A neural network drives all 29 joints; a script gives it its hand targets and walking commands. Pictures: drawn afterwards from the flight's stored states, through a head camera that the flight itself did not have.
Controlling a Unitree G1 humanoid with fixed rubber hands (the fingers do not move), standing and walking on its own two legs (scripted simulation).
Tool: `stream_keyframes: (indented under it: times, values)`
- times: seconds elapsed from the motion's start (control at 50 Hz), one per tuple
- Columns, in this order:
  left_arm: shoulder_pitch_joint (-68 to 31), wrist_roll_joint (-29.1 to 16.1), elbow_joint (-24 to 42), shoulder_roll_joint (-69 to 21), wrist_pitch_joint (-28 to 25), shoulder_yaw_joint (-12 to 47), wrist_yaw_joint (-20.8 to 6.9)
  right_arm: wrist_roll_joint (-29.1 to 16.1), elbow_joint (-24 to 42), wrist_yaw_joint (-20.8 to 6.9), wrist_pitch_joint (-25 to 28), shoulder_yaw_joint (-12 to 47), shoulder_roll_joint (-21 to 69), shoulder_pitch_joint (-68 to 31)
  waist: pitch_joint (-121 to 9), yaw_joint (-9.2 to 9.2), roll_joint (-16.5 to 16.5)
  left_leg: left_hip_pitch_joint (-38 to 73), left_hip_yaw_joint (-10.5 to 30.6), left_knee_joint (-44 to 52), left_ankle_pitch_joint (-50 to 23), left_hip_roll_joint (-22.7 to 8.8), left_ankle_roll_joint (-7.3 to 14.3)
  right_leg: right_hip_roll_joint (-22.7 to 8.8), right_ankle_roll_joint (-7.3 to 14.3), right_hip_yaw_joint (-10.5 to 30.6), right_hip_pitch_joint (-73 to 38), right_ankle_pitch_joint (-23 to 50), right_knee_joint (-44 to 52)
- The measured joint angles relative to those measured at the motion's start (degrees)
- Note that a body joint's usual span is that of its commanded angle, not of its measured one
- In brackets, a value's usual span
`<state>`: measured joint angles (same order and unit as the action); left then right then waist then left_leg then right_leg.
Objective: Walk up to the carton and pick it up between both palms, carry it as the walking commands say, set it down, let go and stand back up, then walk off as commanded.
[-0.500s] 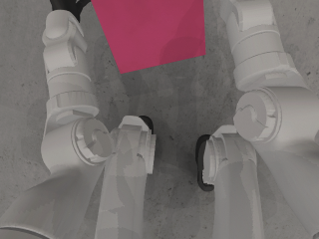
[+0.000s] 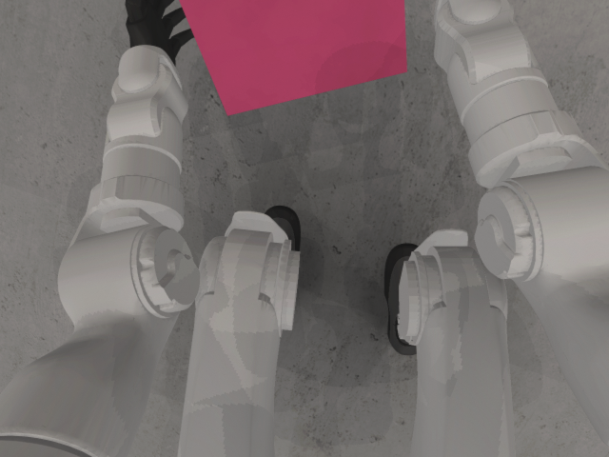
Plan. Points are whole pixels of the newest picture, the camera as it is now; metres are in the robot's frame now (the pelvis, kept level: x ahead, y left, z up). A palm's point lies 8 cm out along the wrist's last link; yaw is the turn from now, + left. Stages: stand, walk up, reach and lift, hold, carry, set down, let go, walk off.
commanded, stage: set down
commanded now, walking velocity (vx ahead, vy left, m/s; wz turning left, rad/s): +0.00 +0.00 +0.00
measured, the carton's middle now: out of the picture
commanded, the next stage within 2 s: let go in 1.62 s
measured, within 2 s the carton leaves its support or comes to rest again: rests again in 0.22 s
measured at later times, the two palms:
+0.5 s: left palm (99, 35) +0.48 +0.27 -0.13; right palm out of the picture +0.57 -0.06 -0.13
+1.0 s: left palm out of the picture +0.47 +0.28 +0.02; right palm out of the picture +0.58 -0.07 +0.02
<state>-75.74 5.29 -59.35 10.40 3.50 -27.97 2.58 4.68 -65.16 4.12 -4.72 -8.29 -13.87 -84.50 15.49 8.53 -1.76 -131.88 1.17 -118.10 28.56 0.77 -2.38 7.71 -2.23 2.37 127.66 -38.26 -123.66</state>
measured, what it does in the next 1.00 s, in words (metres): rises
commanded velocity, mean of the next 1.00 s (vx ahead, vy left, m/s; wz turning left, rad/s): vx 0.00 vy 0.00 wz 0.00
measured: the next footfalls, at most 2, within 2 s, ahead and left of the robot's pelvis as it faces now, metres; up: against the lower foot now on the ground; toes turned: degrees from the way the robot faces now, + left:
none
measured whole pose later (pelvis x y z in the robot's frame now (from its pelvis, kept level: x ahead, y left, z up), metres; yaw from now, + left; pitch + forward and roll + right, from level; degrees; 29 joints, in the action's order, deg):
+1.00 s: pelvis +0.01 +0.01 +0.12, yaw +0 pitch +46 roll -1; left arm -62.2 -3.0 -43.6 10.8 9.9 -22.5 4.7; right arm 0.7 -54.0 3.7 -12.3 -7.9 -17.3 -73.7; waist -1.2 8.9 -2.6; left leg -116.2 1.8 -93.9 24.1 2.0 -1.2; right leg 5.1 -1.9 2.8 111.7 -33.0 -98.2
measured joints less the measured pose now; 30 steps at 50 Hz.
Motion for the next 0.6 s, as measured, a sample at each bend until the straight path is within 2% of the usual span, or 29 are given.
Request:
stream_keyframes:
  times: [0.1, 0.18, 0.26, 0.34, 0.6]
  values:
    - [0.5, -9.7, -2.3, 4.3, -2.6, 6.3, 2.3, -7.8, 2.9, 1.8, 0.1, 8.1, -4.1, 1.6, 3.1, 0.05, 1.8, 0.3, -0.7, -1.0, -0.5, -0.4, 0.4, 0.5, -0.5, 0.7, 0.0, 0.6, -1.3]
    - [-0.4, -13.7, -4.0, 5.8, -2.8, 8.9, 2.8, -11.7, 3.6, 1.9, -0.8, 11.7, -7.0, 1.5, 4.1, -0.20, 2.1, 0.8, -1.1, -1.6, -0.9, -0.2, 0.6, 0.3, -0.6, 0.9, -0.5, 0.6, -2.2]
    - [-0.9, -14.3, -4.4, 5.8, -2.6, 9.2, 3.1, -13.1, 3.3, 1.7, -1.4, 12.9, -7.6, 0.6, 2.6, 0.19, 1.4, 0.4, -0.9, -1.5, -1.2, -0.3, 0.5, 0.4, -0.5, 0.8, 0.1, 1.1, -2.1]
    - [-0.7, -13.7, -3.3, 5.3, -2.1, 9.3, 3.3, -11.9, 2.9, 1.9, -1.7, 11.5, -6.6, -0.4, 1.0, 0.29, 1.0, 0.3, -0.8, -0.6, -1.6, 0.1, 0.3, -0.1, -0.2, 0.6, 0.1, 1.2, -1.5]
    - [4.7, -12.1, 7.0, 3.6, 2.1, 9.3, 4.4, -8.7, 7.6, 2.6, -4.3, 5.6, -4.6, 3.7, -4.7, 0.17, 0.0, 4.3, 0.8, 5.5, -2.2, 1.9, 0.2, -2.2, 0.5, -0.7, -5.2, 1.1, 5.4]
